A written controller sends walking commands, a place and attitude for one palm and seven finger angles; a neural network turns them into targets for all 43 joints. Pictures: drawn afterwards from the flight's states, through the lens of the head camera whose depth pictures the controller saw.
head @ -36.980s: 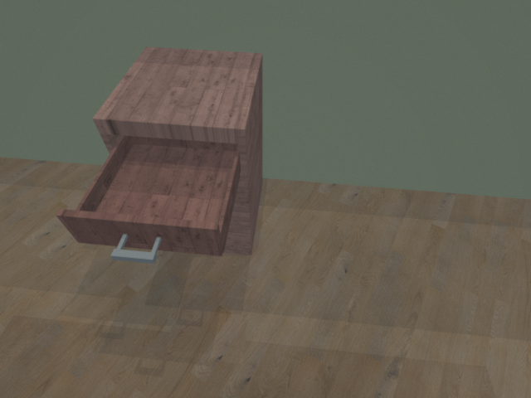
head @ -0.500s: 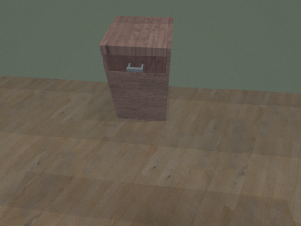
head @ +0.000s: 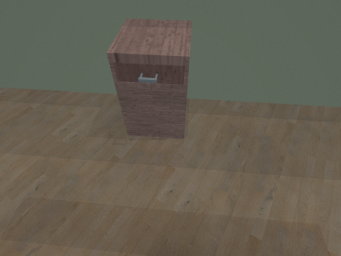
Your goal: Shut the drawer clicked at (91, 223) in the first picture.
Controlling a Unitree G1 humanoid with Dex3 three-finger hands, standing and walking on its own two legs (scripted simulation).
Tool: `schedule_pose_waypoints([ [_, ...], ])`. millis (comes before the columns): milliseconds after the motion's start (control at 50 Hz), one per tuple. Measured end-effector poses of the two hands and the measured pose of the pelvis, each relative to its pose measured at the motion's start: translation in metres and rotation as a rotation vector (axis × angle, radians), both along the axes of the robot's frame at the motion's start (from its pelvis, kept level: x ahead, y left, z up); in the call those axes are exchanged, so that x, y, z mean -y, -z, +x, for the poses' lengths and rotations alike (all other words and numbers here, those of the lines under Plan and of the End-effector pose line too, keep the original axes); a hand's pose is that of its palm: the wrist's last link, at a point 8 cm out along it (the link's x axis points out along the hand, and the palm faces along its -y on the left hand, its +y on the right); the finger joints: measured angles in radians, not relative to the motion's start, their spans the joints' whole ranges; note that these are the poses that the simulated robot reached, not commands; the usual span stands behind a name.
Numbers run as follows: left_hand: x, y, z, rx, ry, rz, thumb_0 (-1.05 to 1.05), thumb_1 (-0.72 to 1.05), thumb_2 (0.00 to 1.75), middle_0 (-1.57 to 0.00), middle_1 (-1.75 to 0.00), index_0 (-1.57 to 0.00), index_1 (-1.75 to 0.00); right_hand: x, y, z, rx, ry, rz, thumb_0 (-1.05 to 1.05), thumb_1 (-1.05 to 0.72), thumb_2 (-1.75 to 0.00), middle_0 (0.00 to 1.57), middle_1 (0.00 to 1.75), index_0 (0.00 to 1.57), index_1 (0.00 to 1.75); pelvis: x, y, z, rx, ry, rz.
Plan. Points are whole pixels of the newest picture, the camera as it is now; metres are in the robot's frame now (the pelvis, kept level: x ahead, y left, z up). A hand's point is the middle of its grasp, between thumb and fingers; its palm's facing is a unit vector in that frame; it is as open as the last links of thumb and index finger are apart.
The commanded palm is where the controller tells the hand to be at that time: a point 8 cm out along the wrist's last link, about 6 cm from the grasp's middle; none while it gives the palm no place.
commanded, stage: look to check the result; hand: left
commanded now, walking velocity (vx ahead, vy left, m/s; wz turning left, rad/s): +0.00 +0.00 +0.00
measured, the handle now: (148, 77) +1.01 +0.17 -0.20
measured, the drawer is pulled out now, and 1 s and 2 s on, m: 0.00 0.00 0.00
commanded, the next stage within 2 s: stand and wait in 0.54 s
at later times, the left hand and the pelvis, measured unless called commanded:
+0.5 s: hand out of the picture +0.01 +0.16 -0.17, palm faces +0.04 -0.98 -0.20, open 7.4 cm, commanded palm none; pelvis +0.01 -0.01 +0.00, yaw +0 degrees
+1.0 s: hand out of the picture +0.02 +0.16 -0.17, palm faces +0.04 -0.98 -0.21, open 7.4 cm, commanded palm none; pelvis +0.02 -0.01 +0.00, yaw +0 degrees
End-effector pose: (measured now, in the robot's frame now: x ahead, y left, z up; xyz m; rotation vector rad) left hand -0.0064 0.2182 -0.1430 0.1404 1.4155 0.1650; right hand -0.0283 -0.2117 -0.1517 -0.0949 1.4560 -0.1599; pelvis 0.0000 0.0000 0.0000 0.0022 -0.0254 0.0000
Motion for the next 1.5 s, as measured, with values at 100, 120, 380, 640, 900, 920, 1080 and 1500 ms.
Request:
schedule_pose_waypoints([
  [100,0.003,0.000,-0.003,-0.016,-0.007,-0.003,0.01,0.91,0.90,-0.20,-0.30,-0.20,-0.29,0.001,0.000,0.001,-0.009,0.001,-0.001,0.00,-0.91,-0.90,0.20,0.30,0.20,0.30,0.001,0.000,0.003,0.000,-0.002,0.000],
  [120,0.003,0.001,-0.003,-0.017,-0.009,-0.004,0.01,0.91,0.90,-0.20,-0.30,-0.20,-0.29,0.001,0.000,0.001,-0.009,0.001,-0.001,0.00,-0.91,-0.90,0.20,0.30,0.20,0.30,0.002,0.000,0.003,0.000,-0.002,0.000],
  [380,0.008,0.000,0.007,-0.001,-0.009,-0.003,0.01,0.91,0.90,-0.20,-0.30,-0.20,-0.29,0.003,0.000,0.018,0.022,-0.003,0.000,0.00,-0.91,-0.90,0.20,0.30,0.20,0.30,0.005,0.000,0.010,0.002,-0.002,0.000],
  [640,0.007,-0.002,0.015,0.012,-0.008,0.008,0.01,0.91,0.90,-0.20,-0.30,-0.20,-0.29,0.008,0.001,0.023,0.024,-0.004,-0.001,0.00,-0.91,-0.90,0.20,0.30,0.20,0.30,0.008,-0.001,0.013,0.001,-0.002,0.001],
  [900,0.010,-0.002,0.019,0.013,-0.005,0.009,0.01,0.91,0.90,-0.20,-0.30,-0.20,-0.29,0.015,0.000,0.021,0.012,-0.002,-0.012,0.00,-0.91,-0.90,0.20,0.30,0.20,0.30,0.012,-0.001,0.016,0.002,-0.002,0.002],
  [920,0.010,-0.002,0.019,0.013,-0.006,0.010,0.01,0.91,0.90,-0.20,-0.30,-0.20,-0.29,0.016,0.000,0.021,0.012,-0.003,-0.012,0.00,-0.91,-0.90,0.20,0.30,0.20,0.30,0.012,-0.001,0.016,0.002,-0.002,0.002],
  [1080,0.011,-0.003,0.022,0.022,-0.007,0.014,0.01,0.91,0.90,-0.20,-0.30,-0.20,-0.29,0.019,0.000,0.023,0.015,-0.007,-0.013,0.00,-0.91,-0.90,0.20,0.30,0.20,0.30,0.015,-0.001,0.016,0.003,-0.005,0.002],
  [1500,0.013,-0.004,0.021,0.028,-0.005,0.022,0.01,0.91,0.90,-0.20,-0.30,-0.20,-0.29,0.029,0.000,0.027,0.029,-0.014,-0.020,0.00,-0.91,-0.90,0.20,0.30,0.20,0.30,0.021,-0.001,0.014,0.006,-0.006,0.002],
])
